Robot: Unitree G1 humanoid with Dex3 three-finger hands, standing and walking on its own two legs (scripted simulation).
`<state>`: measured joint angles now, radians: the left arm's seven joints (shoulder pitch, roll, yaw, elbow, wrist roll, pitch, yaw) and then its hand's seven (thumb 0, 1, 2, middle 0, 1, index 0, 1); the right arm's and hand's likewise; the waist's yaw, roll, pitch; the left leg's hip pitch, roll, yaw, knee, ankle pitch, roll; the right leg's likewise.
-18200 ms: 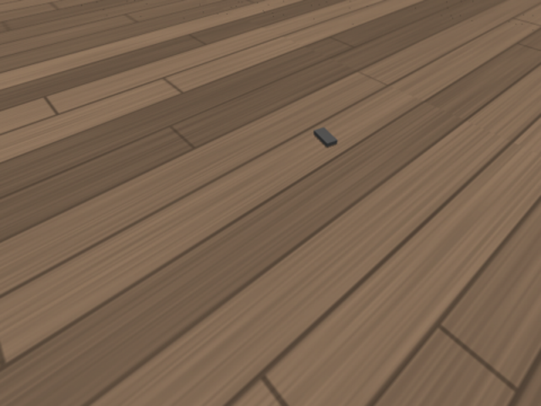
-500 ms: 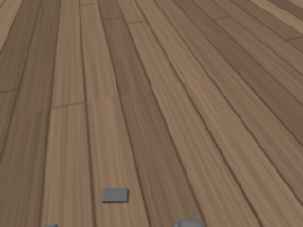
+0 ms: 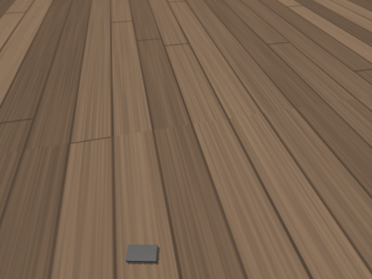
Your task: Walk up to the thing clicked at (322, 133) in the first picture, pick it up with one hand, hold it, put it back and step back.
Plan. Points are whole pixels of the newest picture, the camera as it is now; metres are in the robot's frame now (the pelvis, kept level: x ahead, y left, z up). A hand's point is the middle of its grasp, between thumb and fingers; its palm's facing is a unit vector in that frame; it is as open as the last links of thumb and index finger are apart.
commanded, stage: walk up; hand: left
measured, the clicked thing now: (142, 253) +0.39 +0.23 -0.76
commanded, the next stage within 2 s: none
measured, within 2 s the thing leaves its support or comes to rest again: neither
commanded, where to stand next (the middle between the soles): +0.00 +0.00 m, yaw -1 degrees
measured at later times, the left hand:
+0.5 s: hand out of the picture +0.08 +0.27 -0.17, palm faces +0.00 -0.93 -0.36, open 7.4 cm
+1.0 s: hand out of the picture +0.08 +0.26 -0.14, palm faces -0.11 -0.91 -0.40, open 7.4 cm
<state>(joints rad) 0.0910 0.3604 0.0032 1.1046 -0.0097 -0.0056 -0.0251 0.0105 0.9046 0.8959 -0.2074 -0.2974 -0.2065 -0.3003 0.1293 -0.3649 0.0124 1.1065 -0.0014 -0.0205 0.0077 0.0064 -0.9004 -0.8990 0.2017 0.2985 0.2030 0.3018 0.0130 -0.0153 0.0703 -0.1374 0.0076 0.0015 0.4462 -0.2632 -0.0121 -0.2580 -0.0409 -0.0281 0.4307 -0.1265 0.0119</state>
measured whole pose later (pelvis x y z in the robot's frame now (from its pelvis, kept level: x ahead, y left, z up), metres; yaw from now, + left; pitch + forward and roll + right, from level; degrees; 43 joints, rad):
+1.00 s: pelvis -0.03 -0.02 -0.01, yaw -2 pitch -3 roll -1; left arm 0.18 0.41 0.06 0.96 0.03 -0.04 -0.04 0.01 0.91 0.90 -0.21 -0.30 -0.21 -0.30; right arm 0.32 -0.43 -0.07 0.93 -0.03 -0.01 0.03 0.01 -0.90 -0.90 0.20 0.30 0.21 0.30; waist -0.05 0.03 0.11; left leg -0.18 0.08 0.02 0.65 -0.40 0.01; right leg -0.20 0.01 -0.02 0.51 -0.24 -0.01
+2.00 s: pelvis -0.04 -0.01 -0.01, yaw +1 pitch -3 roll +2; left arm 0.25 0.41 0.05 0.92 0.02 0.00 -0.03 0.01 0.90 0.90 -0.21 -0.30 -0.21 -0.30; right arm 0.30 -0.37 -0.04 0.92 -0.02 -0.06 0.02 0.01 -0.90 -0.90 0.20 0.30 0.20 0.30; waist 0.00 -0.04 0.08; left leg -0.21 -0.04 -0.03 0.54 -0.28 0.03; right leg -0.37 -0.02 0.03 0.92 -0.50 -0.03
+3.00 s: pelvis -0.08 -0.01 -0.01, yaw +0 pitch -3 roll +1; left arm 0.17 0.34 0.01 0.98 0.01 0.00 -0.03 0.01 0.90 0.90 -0.21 -0.30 -0.21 -0.30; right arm 0.16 -0.38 -0.01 0.99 -0.01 -0.04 0.00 0.01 -0.90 -0.90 0.20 0.30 0.20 0.30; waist 0.01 -0.02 0.07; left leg -0.25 0.03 0.02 0.60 -0.29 -0.01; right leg -0.25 0.02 0.02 0.62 -0.32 -0.02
